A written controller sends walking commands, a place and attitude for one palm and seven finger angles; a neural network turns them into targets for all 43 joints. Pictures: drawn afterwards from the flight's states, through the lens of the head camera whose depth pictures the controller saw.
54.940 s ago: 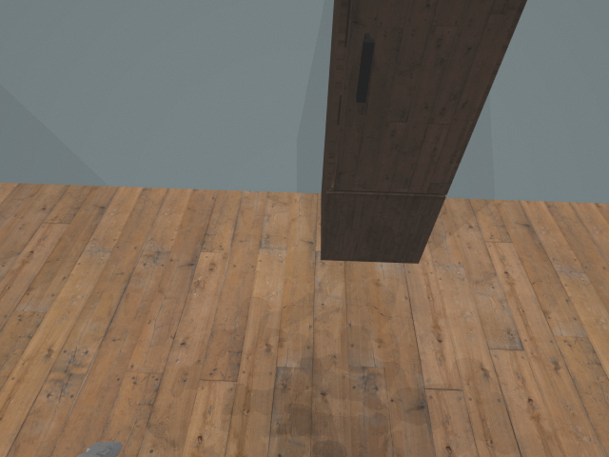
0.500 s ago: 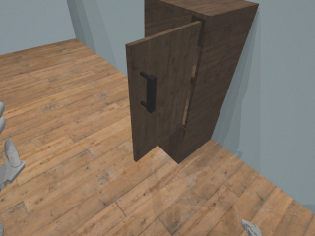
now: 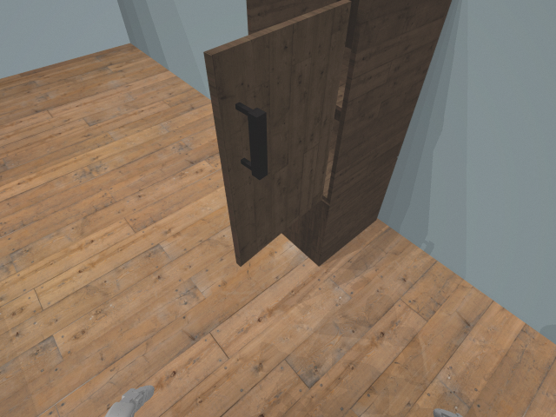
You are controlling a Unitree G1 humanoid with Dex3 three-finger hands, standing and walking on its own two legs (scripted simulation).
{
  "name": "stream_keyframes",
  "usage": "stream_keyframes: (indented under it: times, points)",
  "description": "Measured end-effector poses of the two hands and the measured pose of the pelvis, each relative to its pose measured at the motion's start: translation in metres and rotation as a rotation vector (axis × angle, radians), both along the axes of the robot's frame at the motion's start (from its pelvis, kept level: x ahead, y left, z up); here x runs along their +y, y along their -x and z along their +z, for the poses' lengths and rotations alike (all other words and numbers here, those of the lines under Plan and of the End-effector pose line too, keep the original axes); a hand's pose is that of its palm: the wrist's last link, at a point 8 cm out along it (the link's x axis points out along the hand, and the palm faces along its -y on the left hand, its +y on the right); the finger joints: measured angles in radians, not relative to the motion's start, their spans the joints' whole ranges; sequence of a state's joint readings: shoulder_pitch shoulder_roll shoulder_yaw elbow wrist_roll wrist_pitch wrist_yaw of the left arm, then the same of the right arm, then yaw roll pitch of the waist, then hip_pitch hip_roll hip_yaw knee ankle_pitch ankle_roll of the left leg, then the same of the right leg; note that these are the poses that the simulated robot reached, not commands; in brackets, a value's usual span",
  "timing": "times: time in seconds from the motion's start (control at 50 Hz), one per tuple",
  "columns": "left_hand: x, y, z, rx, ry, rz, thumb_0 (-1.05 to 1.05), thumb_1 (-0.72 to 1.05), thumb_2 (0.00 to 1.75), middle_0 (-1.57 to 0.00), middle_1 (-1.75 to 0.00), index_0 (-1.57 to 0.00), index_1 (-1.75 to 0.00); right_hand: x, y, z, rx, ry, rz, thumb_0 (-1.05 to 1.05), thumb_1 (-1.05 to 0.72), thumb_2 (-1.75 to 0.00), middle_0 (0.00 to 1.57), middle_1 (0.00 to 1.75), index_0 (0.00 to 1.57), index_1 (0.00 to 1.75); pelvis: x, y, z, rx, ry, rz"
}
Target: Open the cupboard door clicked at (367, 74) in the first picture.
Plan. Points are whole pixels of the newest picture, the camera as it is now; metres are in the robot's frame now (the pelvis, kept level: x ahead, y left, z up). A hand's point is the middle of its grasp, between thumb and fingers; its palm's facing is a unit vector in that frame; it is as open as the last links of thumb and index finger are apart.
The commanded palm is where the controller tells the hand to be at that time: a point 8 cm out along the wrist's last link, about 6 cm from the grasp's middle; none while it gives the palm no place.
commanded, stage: let the arm hang, fingers relaxed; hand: left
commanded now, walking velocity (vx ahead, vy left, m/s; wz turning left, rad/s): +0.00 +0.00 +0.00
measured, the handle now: (250, 141) +0.58 +0.07 +0.09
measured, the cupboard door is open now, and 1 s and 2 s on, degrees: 95 95 95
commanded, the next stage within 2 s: look to check the result in 0.86 s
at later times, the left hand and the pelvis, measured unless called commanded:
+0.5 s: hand out of the picture -0.05 +0.19 -0.15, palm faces +0.02 -0.97 -0.23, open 7.4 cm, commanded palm none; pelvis +0.00 +0.01 +0.02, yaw -1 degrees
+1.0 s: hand out of the picture -0.01 +0.17 -0.16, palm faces +0.03 -0.98 -0.18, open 7.4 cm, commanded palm none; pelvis +0.01 +0.01 +0.02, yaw -1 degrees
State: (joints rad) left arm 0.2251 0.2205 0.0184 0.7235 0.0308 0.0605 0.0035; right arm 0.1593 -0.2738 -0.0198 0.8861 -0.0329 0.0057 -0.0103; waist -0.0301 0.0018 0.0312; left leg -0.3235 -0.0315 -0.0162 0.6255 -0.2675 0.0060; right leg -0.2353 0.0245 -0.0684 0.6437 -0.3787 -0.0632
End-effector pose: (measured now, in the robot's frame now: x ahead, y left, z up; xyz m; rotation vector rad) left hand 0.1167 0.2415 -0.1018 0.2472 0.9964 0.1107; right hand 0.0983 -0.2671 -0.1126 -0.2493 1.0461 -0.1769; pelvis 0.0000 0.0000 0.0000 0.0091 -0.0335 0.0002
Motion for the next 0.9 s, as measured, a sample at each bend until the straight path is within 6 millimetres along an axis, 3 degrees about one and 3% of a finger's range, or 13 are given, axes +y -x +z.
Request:
stream_keyframes:
  times: [0.04,0.1,0.24,0.34,0.44,0.54,0.72,0.9]
  points:
    - [-0.023,0.034,-0.025,0.151,0.08,0.009,0.01,0.91,0.9,-0.2,-0.3,-0.19,-0.3,0.001,0.018,0.003,0.066,0.014,-0.013,0.01,-0.91,-0.9,0.2,0.3,0.2,0.3,-0.001,0.0,0.004,-0.004,0.003,-0.002]
    - [-0.019,0.071,-0.034,0.25,0.088,0.1,-0.01,1.0,0.9,-0.21,-0.3,-0.2,-0.3,0.007,0.046,0.003,0.185,0.015,-0.013,0.01,-0.91,-0.9,0.2,0.3,0.2,0.3,-0.003,0.001,0.01,0.002,0.014,0.008]
    - [-0.002,0.144,-0.026,0.446,0.051,0.162,0.0,0.97,0.9,-0.21,-0.3,-0.2,-0.3,0.034,0.094,-0.01,0.355,-0.056,-0.035,0.01,-0.91,-0.9,0.2,0.3,0.2,0.3,0.0,0.002,0.017,0.003,0.022,0.011]
    - [0.005,0.169,-0.017,0.516,0.018,0.181,0.0,0.94,0.9,-0.2,-0.3,-0.2,-0.3,0.054,0.11,-0.02,0.388,-0.116,-0.054,0.01,-0.91,-0.9,0.2,0.3,0.2,0.3,0.005,0.003,0.018,-0.005,0.019,0.003]
    - [0.001,0.171,-0.016,0.52,0.017,0.177,0.01,0.92,0.9,-0.2,-0.3,-0.19,-0.3,0.07,0.119,-0.025,0.397,-0.157,-0.067,0.0,-0.91,-0.9,0.2,0.3,0.2,0.3,0.008,0.005,0.018,-0.007,0.015,-0.006]
    - [-0.009,0.157,-0.02,0.483,0.043,0.162,0.01,0.92,0.9,-0.2,-0.3,-0.19,-0.3,0.077,0.124,-0.027,0.397,-0.172,-0.081,0.0,-0.91,-0.9,0.2,0.3,0.2,0.3,0.009,0.004,0.018,-0.004,0.01,-0.011]
    - [-0.028,0.126,-0.027,0.409,0.094,0.129,0.01,0.92,0.9,-0.2,-0.3,-0.19,-0.3,0.075,0.126,-0.023,0.39,-0.158,-0.106,0.0,-0.91,-0.9,0.2,0.3,0.2,0.3,0.009,-0.001,0.018,-0.002,0.007,-0.015]
    - [-0.025,0.126,-0.027,0.42,0.086,0.136,0.01,0.92,0.9,-0.2,-0.3,-0.2,-0.3,0.071,0.123,-0.022,0.396,-0.148,-0.113,0.0,-0.91,-0.9,0.2,0.3,0.2,0.3,0.008,-0.005,0.018,0.003,0.007,-0.014]
